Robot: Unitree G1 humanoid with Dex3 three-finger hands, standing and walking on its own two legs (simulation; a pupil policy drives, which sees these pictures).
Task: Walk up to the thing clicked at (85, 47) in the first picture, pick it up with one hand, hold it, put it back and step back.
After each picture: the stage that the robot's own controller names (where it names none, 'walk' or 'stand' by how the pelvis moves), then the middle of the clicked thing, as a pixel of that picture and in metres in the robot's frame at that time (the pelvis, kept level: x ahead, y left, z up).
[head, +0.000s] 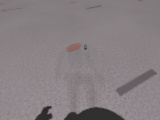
stand; (85, 47) +1.52 +0.13 -0.72
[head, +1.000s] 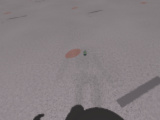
walk; (84, 53) +1.39 +0.23 -0.72
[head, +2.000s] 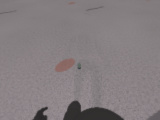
walk; (79, 66) +0.90 +0.24 -0.71
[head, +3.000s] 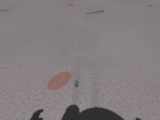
walk; (76, 83) +0.56 +0.17 -0.69
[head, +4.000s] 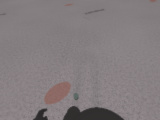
stand; (76, 96) +0.36 +0.17 -0.70
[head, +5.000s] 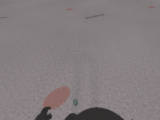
stand; (75, 102) +0.32 +0.16 -0.72
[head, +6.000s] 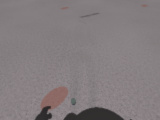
stand; (73, 101) +0.31 +0.18 -0.72
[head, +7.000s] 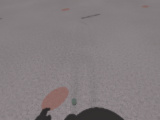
stand; (74, 101) +0.32 +0.18 -0.73
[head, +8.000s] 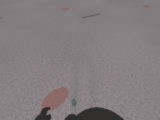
stand; (74, 102) +0.31 +0.18 -0.73
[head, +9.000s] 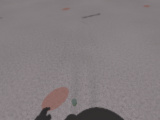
stand; (74, 102) +0.31 +0.17 -0.73
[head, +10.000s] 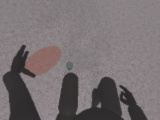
go down; (69, 66) +0.40 +0.18 -0.38
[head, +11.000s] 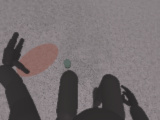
approach; (67, 64) +0.41 +0.19 -0.31
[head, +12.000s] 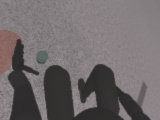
close in; (42, 57) +0.40 +0.23 -0.22
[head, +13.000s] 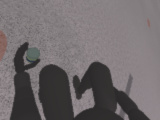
close; (32, 55) +0.40 +0.24 -0.22
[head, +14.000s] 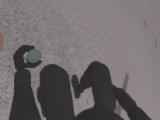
lift; (33, 57) +0.39 +0.23 -0.22
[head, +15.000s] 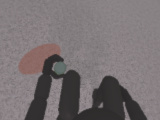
lift; (59, 69) +0.30 +0.23 -0.06
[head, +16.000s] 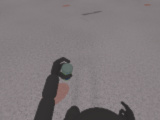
lift; (66, 72) +0.32 +0.16 +0.06
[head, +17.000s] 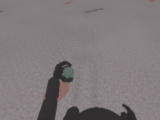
hold; (68, 75) +0.31 +0.16 +0.02
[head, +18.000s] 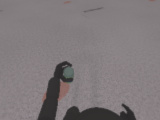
hold; (68, 75) +0.31 +0.16 +0.02
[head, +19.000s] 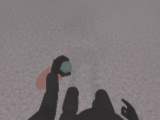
crouch; (66, 69) +0.36 +0.17 -0.04
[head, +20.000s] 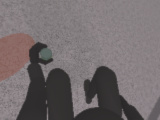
lower; (46, 56) +0.41 +0.23 -0.16
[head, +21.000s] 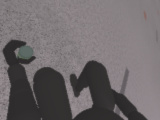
lower; (24, 54) +0.41 +0.25 -0.23
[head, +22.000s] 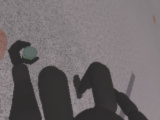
lower; (29, 54) +0.40 +0.26 -0.22
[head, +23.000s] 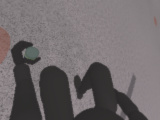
lower; (31, 55) +0.40 +0.26 -0.21
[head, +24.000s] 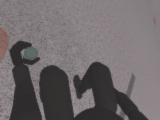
lower; (30, 55) +0.40 +0.26 -0.22
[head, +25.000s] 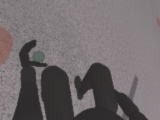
open; (38, 59) +0.38 +0.22 -0.23
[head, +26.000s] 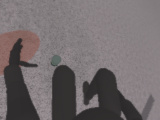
stand; (55, 61) +0.38 +0.20 -0.25
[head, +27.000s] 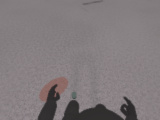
stand; (74, 95) +0.32 +0.14 -0.62
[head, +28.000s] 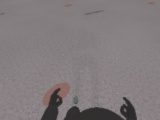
stand; (75, 100) +0.32 +0.14 -0.67
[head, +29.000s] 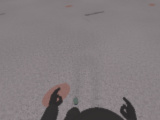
stand; (75, 101) +0.32 +0.14 -0.67
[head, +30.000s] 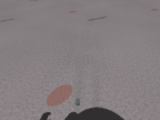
walk; (77, 102) +0.34 +0.14 -0.72
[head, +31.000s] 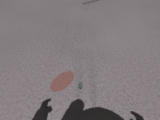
walk; (80, 85) +0.45 +0.12 -0.70
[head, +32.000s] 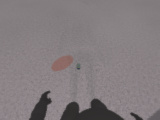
walk; (78, 66) +0.75 +0.15 -0.70
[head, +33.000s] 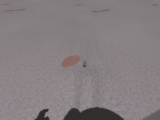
stand; (84, 64) +1.00 +0.13 -0.70
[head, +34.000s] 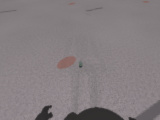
stand; (80, 64) +0.97 +0.18 -0.73
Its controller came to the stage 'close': yes
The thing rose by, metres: 0.73
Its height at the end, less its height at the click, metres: +0.00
